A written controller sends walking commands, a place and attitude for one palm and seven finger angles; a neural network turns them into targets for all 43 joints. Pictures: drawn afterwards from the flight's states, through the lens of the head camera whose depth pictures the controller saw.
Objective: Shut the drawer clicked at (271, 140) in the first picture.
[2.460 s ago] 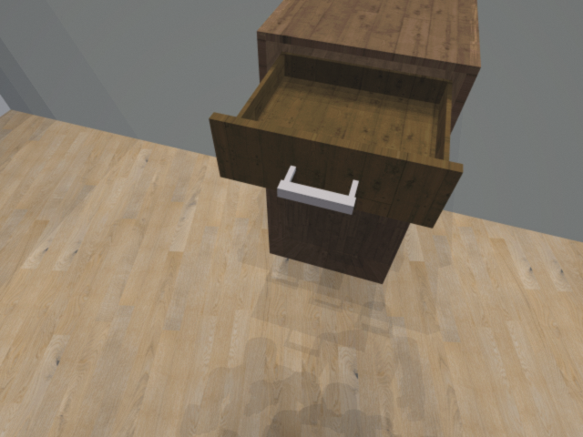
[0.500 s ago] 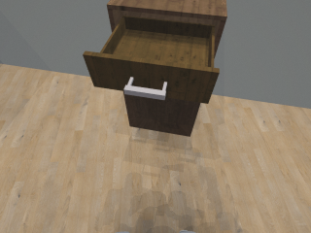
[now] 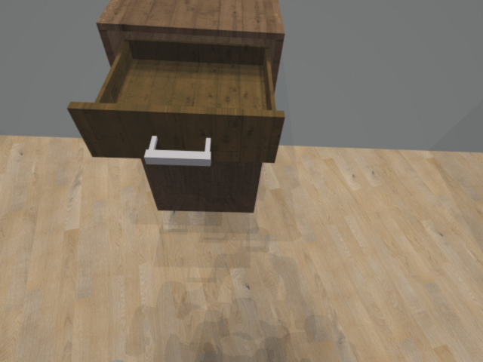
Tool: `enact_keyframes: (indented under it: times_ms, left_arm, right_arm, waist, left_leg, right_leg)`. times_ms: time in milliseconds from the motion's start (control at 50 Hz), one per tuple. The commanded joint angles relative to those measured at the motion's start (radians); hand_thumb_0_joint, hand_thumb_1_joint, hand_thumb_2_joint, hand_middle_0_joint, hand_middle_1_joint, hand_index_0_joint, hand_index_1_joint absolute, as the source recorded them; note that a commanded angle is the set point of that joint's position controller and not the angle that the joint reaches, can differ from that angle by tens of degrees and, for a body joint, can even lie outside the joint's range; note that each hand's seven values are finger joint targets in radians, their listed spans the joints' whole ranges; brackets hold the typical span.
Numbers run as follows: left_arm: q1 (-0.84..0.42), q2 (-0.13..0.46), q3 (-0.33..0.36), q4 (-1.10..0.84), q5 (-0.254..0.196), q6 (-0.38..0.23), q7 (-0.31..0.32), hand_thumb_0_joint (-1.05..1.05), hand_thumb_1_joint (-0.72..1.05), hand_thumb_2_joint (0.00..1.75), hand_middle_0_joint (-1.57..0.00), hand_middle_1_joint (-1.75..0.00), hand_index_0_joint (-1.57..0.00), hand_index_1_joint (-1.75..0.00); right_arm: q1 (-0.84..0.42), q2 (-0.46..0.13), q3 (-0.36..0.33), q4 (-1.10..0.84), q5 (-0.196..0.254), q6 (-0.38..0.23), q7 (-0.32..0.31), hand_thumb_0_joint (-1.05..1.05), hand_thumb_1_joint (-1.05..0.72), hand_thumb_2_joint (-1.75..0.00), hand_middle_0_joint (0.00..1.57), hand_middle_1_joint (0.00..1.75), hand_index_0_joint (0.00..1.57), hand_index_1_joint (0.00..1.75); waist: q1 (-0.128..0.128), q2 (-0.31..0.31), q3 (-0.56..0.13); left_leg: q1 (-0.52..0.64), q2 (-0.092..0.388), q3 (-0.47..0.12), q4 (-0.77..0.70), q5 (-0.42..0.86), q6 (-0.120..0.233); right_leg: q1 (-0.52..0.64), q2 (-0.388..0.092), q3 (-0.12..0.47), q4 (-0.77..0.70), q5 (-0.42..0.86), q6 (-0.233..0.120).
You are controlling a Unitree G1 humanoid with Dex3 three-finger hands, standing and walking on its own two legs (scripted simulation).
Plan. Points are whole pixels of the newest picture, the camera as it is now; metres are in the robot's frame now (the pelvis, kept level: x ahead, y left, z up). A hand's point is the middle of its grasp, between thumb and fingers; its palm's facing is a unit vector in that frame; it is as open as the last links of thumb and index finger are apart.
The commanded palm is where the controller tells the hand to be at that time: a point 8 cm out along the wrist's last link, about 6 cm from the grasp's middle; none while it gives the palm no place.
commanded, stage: take the last steps up to it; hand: left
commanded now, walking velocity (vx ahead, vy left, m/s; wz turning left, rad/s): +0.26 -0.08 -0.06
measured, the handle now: (179, 149) +0.50 +0.15 +0.02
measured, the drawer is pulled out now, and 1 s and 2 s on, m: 0.30 0.30 0.30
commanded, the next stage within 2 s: come to a stop and stand still in 0.44 s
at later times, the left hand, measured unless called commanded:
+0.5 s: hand out of the picture +0.06 +0.13 -0.21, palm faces +0.03 -0.99 -0.14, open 7.3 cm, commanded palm none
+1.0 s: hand out of the picture +0.15 +0.12 -0.20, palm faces -0.03 -0.98 -0.22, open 7.3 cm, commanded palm none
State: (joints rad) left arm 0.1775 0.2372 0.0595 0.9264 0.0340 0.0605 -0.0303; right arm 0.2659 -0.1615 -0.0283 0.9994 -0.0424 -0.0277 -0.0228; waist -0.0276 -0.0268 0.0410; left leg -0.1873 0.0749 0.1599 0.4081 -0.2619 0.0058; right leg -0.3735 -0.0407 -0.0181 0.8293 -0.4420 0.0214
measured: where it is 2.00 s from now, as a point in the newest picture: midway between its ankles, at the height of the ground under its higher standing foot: outside the picture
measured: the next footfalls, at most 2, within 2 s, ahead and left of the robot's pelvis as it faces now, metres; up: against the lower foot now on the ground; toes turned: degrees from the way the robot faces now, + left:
right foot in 0.12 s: +0.03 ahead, -0.15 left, +0.00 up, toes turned -5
left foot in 0.50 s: +0.26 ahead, +0.04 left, +0.00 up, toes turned +3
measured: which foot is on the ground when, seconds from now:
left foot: down 0.00-0.12, up 0.14-0.48, down 0.50-1.00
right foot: up 0.00-0.10, down 0.12-0.50, up 0.52-0.94, down 0.96-1.00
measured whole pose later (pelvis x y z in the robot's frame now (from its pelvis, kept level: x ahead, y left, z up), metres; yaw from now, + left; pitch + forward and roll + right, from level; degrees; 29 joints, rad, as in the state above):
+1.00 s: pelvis +0.13 -0.06 -0.02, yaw -1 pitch +0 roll -1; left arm 0.30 0.17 0.01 1.00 0.04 0.01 0.04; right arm 0.20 -0.18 -0.05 0.99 -0.03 0.03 0.00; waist -0.01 0.00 0.04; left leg -0.45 0.03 0.11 0.63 -0.22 0.02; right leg -0.28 -0.05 -0.01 0.62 -0.34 0.02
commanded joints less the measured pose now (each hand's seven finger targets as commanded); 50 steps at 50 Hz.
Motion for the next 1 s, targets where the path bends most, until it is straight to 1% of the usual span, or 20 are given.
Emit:
enact_keyframes:
  times_ms: [0, 60, 80, 100, 120, 180, 240, 360, 440, 460, 480, 500, 560, 620, 860, 880, 900, 920, 960, 980]
  left_arm:
    - [-0.083, 0.013, -0.001, -0.085, -0.011, -0.045, -0.009, 0.0, 0.9, 0.9, -0.2, -0.3, -0.2, -0.3]
    - [0.063, 0.039, 0.012, -0.017, -0.011, -0.058, -0.005, 0.0, 0.9, 0.9, -0.2, -0.3, -0.2, -0.3]
    - [0.166, 0.102, 0.026, 0.025, -0.009, -0.067, 0.007, 0.0, 0.9, 0.9, -0.2, -0.3, -0.2, -0.3]
    - [0.279, 0.198, 0.045, 0.067, -0.01, -0.07, 0.024, 0.0, 0.9, 0.9, -0.2, -0.3, -0.2, -0.3]
    - [0.319, 0.207, 0.04, 0.078, -0.023, -0.068, 0.036, 0.0, 0.9, 0.9, -0.2, -0.3, -0.2, -0.3]
    - [0.192, 0.097, 0.019, 0.075, -0.018, -0.086, 0.05, 0.0, 0.9, 0.9, -0.2, -0.3, -0.2, -0.3]
    - [0.174, 0.058, -0.001, 0.084, -0.013, -0.111, 0.054, 0.0, 0.9, 0.9, -0.2, -0.3, -0.2, -0.3]
    - [0.212, 0.068, -0.009, 0.12, -0.011, -0.121, 0.061, 0.0, 0.9, 0.9, -0.2, -0.3, -0.2, -0.3]
    - [0.204, 0.064, -0.01, 0.128, -0.021, -0.115, 0.059, 0.0, 0.9, 0.9, -0.2, -0.3, -0.2, -0.3]
    - [0.237, 0.033, -0.012, 0.124, -0.028, -0.112, 0.057, 0.0, 0.9, 0.9, -0.2, -0.3, -0.2, -0.3]
    - [0.29, -0.022, -0.022, 0.115, -0.041, -0.109, 0.053, 0.0, 0.9, 0.9, -0.2, -0.3, -0.2, -0.3]
    - [0.265, 0.012, -0.015, 0.099, -0.029, -0.103, 0.063, 0.0, 0.9, 0.9, -0.2, -0.3, -0.2, -0.3]
    - [0.197, -0.03, -0.016, 0.103, -0.014, -0.075, 0.062, 0.0, 0.9, 0.9, -0.2, -0.3, -0.2, -0.3]
    - [0.299, -0.071, -0.026, 0.137, -0.019, -0.04, 0.069, 0.0, 0.9, 0.9, -0.2, -0.3, -0.2, -0.3]
    - [0.222, -0.056, -0.017, 0.066, -0.007, -0.023, 0.071, 0.0, 0.9, 0.9, -0.2, -0.3, -0.2, -0.3]
    - [0.292, 0.019, -0.027, 0.102, -0.002, -0.044, 0.081, 0.0, 0.9, 0.9, -0.2, -0.3, -0.2, -0.3]
    - [0.245, 0.052, -0.023, 0.038, 0.004, -0.052, 0.079, 0.0, 0.9, 0.9, -0.2, -0.3, -0.2, -0.3]
    - [0.213, 0.096, -0.013, 0.01, 0.006, -0.067, 0.071, 0.0, 0.9, 0.9, -0.2, -0.3, -0.2, -0.3]
    - [0.087, 0.127, -0.016, -0.014, 0.009, -0.078, 0.076, 0.0, 0.9, 0.9, -0.2, -0.3, -0.2, -0.3]
    - [0.083, 0.117, -0.018, -0.024, -0.001, -0.082, 0.074, 0.0, 0.9, 0.9, -0.2, -0.3, -0.2, -0.3]
  right_arm:
    - [0.135, -0.234, -0.06, 0.012, -0.001, -0.009, -0.014, 0.0, -0.9, -0.9, 0.2, 0.3, 0.2, 0.3]
    - [0.104, -0.208, -0.055, 0.025, 0.009, -0.005, -0.01, 0.0, -0.9, -0.9, 0.2, 0.3, 0.2, 0.3]
    - [0.08, -0.16, -0.042, 0.015, 0.022, -0.008, -0.004, 0.0, -0.9, -0.9, 0.2, 0.3, 0.2, 0.3]
    - [0.008, -0.087, -0.018, -0.028, 0.026, -0.009, 0.0, 0.0, -0.9, -0.9, 0.2, 0.3, 0.2, 0.3]
    - [-0.056, -0.131, -0.027, -0.053, 0.018, 0.003, 0.001, 0.0, -0.9, -0.9, 0.2, 0.3, 0.2, 0.3]
    - [-0.051, -0.12, -0.038, -0.01, 0.013, 0.008, 0.011, 0.0, -0.9, -0.9, 0.2, 0.3, 0.2, 0.3]
    - [0.004, -0.069, -0.032, 0.016, 0.014, 0.011, 0.021, 0.0, -0.9, -0.9, 0.2, 0.3, 0.2, 0.3]
    - [-0.053, -0.045, -0.024, -0.001, 0.025, 0.004, 0.033, 0.0, -0.9, -0.9, 0.2, 0.3, 0.2, 0.3]
    - [0.145, -0.087, -0.03, 0.066, 0.02, -0.021, 0.015, 0.0, -0.9, -0.9, 0.2, 0.3, 0.2, 0.3]
    - [0.236, -0.159, -0.044, 0.082, 0.011, -0.03, 0.004, 0.0, -0.9, -0.9, 0.2, 0.3, 0.2, 0.3]
    - [0.291, -0.244, -0.059, 0.088, 0.006, -0.033, -0.003, 0.0, -0.9, -0.9, 0.2, 0.3, 0.2, 0.3]
    - [0.266, -0.241, -0.049, 0.081, 0.018, -0.016, -0.003, 0.0, -0.9, -0.9, 0.2, 0.3, 0.2, 0.3]
    - [0.022, -0.106, -0.01, 0.012, 0.021, -0.017, -0.009, 0.0, -0.9, -0.9, 0.2, 0.3, 0.2, 0.3]
    - [-0.059, -0.083, 0.0, 0.006, 0.027, -0.019, -0.018, 0.0, -0.9, -0.9, 0.2, 0.3, 0.2, 0.3]
    - [-0.029, -0.147, -0.05, 0.01, 0.015, 0.033, -0.005, 0.0, -0.9, -0.9, 0.2, 0.3, 0.2, 0.3]
    - [-0.077, -0.222, -0.061, -0.033, 0.028, 0.026, -0.002, 0.0, -0.9, -0.9, 0.2, 0.3, 0.2, 0.3]
    - [-0.084, -0.114, -0.042, -0.079, 0.025, 0.042, 0.02, 0.0, -0.9, -0.9, 0.2, 0.3, 0.2, 0.3]
    - [-0.084, -0.063, -0.023, -0.092, 0.014, 0.048, 0.032, 0.0, -0.9, -0.9, 0.2, 0.3, 0.2, 0.3]
    - [0.047, -0.073, -0.031, -0.068, 0.014, 0.046, 0.04, 0.0, -0.9, -0.9, 0.2, 0.3, 0.2, 0.3]
    - [0.057, -0.042, -0.018, -0.074, 0.026, 0.04, 0.04, 0.0, -0.9, -0.9, 0.2, 0.3, 0.2, 0.3]
  waist:
    - [-0.045, 0.189, -0.051]
    - [0.031, 0.129, -0.097]
    - [0.083, 0.0, -0.131]
    - [0.137, -0.294, -0.111]
    - [0.157, -0.214, -0.091]
    - [0.078, -0.139, 0.064]
    - [0.027, -0.092, 0.071]
    - [0.02, -0.102, 0.073]
    - [-0.071, -0.056, -0.035]
    - [-0.093, 0.089, -0.115]
    - [-0.081, 0.332, -0.19]
    - [-0.071, 0.259, -0.184]
    - [0.018, 0.108, 0.086]
    - [0.075, 0.083, -0.002]
    - [0.021, 0.181, -0.064]
    - [0.065, 0.062, -0.085]
    - [0.049, -0.029, -0.047]
    - [0.03, -0.089, -0.019]
    - [-0.063, 0.028, -0.107]
    - [-0.049, -0.03, -0.134]
  left_leg:
    - [0.184, 0.251, -0.233, -0.121, 0.193, 0.132]
    - [0.01, 0.163, -0.131, 0.051, 0.125, 0.055]
    - [-0.204, 0.11, -0.055, 0.193, -0.019, 0.015]
    - [-0.477, -0.007, 0.038, 0.43, -0.333, -0.033]
    - [-0.517, 0.009, -0.073, 0.578, -0.407, -0.029]
    - [-0.521, 0.056, -0.115, 0.698, -0.231, -0.028]
    - [-0.445, 0.038, -0.069, 0.628, -0.129, -0.046]
    - [-0.305, 0.004, -0.024, 0.364, -0.009, -0.021]
    - [0.06, -0.051, -0.021, 0.122, 0.196, 0.014]
    - [0.235, 0.082, -0.177, 0.092, 0.385, 0.065]
    - [0.364, 0.343, -0.487, -0.001, 0.613, 0.19]
    - [0.254, 0.387, -0.537, -0.074, 0.482, 0.256]
    - [-0.175, 0.291, -0.407, -0.208, 0.199, 0.198]
    - [-0.201, 0.215, -0.24, -0.192, 0.314, 0.158]
    - [-0.088, 0.211, -0.293, -0.195, -0.042, 0.159]
    - [-0.079, 0.135, -0.171, 0.011, 0.052, 0.072]
    - [-0.213, 0.013, -0.095, 0.136, -0.16, 0.019]
    - [-0.217, -0.04, -0.075, 0.237, -0.093, -0.023]
    - [-0.086, -0.092, -0.045, 0.37, -0.046, -0.014]
    - [-0.061, -0.08, -0.058, 0.277, -0.069, -0.014]
  right_leg:
    - [-0.057, 0.009, -0.062, -0.197, -0.009, -0.016]
    - [0.273, 0.042, -0.097, -0.456, 0.191, -0.041]
    - [0.517, -0.074, 0.018, -0.494, 0.217, -0.078]
    - [0.647, -0.298, 0.304, -0.557, 0.281, -0.173]
    - [0.563, -0.383, 0.38, -0.578, 0.3, -0.247]
    - [0.408, -0.282, 0.232, -0.572, 0.382, -0.238]
    - [0.352, -0.223, 0.083, -0.559, 0.663, -0.201]
    - [0.325, -0.194, 0.044, -0.53, 0.784, -0.181]
    - [0.265, -0.122, -0.009, -0.244, 0.781, -0.12]
    - [0.142, -0.048, -0.038, -0.058, 0.533, -0.079]
    - [-0.044, 0.066, -0.091, 0.241, -0.117, -0.044]
    - [-0.046, 0.061, 0.011, 0.411, -0.222, -0.063]
    - [-0.046, -0.042, 0.068, 0.374, -0.024, -0.035]
    - [0.089, -0.037, 0.048, 0.224, 0.06, -0.003]
    - [0.089, -0.005, -0.035, -0.122, -0.002, -0.007]
    - [0.109, -0.042, 0.004, -0.312, 0.084, -0.039]
    - [0.062, -0.063, 0.102, -0.458, -0.119, -0.067]
    - [0.016, -0.185, 0.244, -0.547, -0.119, -0.134]
    - [0.037, -0.17, 0.136, -0.462, 0.174, -0.149]
    - [0.029, -0.159, 0.099, -0.446, 0.054, -0.133]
